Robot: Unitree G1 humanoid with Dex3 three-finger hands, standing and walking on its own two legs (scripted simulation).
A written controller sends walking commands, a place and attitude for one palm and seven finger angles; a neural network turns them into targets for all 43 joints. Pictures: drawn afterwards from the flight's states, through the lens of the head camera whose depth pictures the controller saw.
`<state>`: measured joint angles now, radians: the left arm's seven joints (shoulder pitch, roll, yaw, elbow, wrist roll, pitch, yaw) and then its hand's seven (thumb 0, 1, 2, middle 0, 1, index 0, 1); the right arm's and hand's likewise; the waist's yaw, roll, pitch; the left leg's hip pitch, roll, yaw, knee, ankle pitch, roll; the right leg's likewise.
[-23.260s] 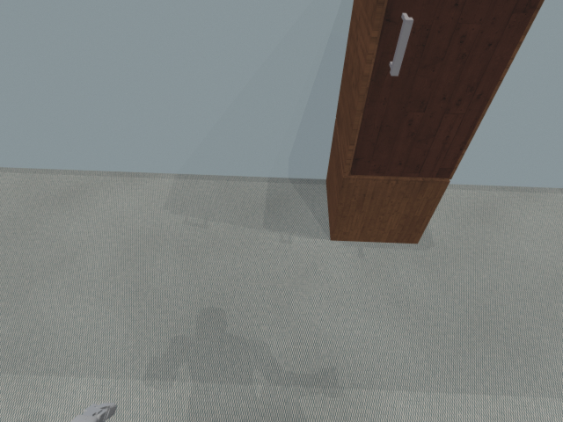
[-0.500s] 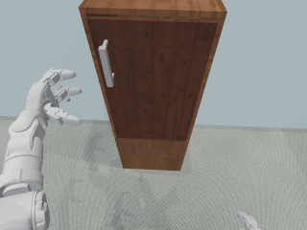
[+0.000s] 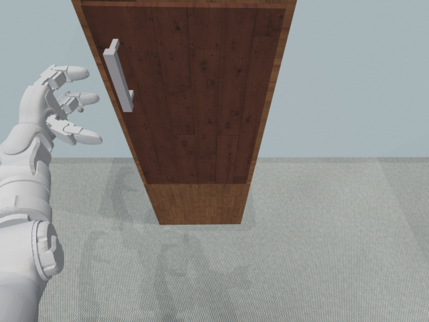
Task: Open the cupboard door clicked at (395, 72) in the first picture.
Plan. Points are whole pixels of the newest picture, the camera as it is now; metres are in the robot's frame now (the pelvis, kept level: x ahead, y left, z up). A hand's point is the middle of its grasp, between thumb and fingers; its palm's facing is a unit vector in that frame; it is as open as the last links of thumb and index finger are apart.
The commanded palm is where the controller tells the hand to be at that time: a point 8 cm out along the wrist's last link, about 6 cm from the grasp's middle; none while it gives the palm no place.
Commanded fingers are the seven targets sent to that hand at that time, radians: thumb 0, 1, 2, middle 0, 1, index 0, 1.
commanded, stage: move the hooked fingers beside the handle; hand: left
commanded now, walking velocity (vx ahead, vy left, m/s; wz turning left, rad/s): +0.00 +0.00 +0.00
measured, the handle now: (121, 77) +0.56 +0.18 +0.14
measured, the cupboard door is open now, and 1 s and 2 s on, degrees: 0 0 0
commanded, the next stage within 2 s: slide the fingers in behind the handle in 1.08 s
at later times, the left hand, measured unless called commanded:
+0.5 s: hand (81, 95) +0.50 +0.24 +0.14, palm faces -0.03 -1.00 -0.01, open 14.0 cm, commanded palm +0.48 +0.29 +0.14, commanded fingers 0.00 -0.50 0.30 -0.30 -1.20 -0.30 -1.20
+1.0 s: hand (86, 98) +0.50 +0.24 +0.14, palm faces -0.01 -1.00 +0.00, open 14.0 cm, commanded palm +0.48 +0.29 +0.14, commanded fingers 0.00 -0.50 0.30 -0.30 -1.20 -0.30 -1.20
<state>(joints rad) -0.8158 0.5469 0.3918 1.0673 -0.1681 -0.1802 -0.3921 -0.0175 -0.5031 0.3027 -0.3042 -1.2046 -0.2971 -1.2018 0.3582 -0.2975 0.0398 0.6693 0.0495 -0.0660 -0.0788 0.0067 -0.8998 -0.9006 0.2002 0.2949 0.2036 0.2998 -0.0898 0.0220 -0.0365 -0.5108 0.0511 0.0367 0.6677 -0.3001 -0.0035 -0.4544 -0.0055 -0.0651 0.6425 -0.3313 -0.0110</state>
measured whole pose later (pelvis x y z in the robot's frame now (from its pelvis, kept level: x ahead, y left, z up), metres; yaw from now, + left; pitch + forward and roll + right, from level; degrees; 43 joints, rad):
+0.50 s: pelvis +0.01 +0.01 -0.01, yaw -2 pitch +14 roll -2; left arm -0.92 0.67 0.45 1.19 -0.12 -0.23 -0.43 -0.02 -0.50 0.30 -0.30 -1.20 -0.30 -1.20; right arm 0.44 -0.30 0.03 0.65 0.03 0.01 -0.06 0.00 -0.90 -0.90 0.20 0.29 0.20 0.30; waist -0.15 0.02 -0.07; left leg -0.63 0.07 0.06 0.72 -0.33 0.01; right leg -0.57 0.01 -0.04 0.66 -0.33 0.00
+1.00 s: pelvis +0.01 +0.02 -0.01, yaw -1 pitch +13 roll -2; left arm -0.92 0.59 0.41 1.18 -0.12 -0.21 -0.36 -0.02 -0.50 0.30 -0.30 -1.20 -0.30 -1.20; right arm 0.39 -0.28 0.04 0.63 0.03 0.02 -0.05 0.00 -0.90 -0.90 0.20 0.29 0.20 0.30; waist -0.13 0.02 -0.08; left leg -0.63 0.05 0.05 0.75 -0.35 0.02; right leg -0.56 0.00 -0.05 0.69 -0.35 0.01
